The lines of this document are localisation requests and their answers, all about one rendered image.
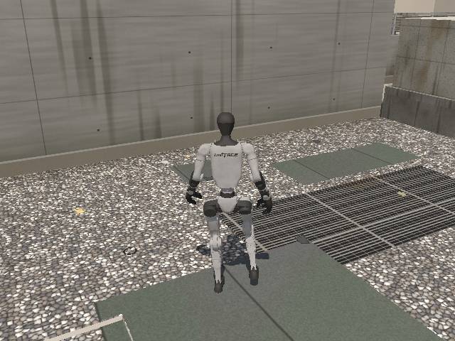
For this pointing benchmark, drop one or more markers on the robot left hand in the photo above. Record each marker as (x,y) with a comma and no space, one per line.
(195,194)

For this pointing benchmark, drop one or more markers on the robot right forearm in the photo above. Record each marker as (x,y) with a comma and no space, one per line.
(262,188)

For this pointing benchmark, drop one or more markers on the robot right upper arm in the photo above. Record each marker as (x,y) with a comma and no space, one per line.
(249,150)

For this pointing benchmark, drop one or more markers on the humanoid robot head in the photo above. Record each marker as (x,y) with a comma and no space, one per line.
(225,123)

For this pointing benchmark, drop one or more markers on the robot left forearm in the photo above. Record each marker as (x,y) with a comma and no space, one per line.
(192,185)

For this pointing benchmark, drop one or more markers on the robot torso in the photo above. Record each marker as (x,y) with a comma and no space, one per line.
(226,165)

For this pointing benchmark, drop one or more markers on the robot right hand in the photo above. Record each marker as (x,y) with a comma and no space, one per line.
(267,203)

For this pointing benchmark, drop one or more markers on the robot left upper arm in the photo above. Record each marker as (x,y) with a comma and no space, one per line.
(203,151)

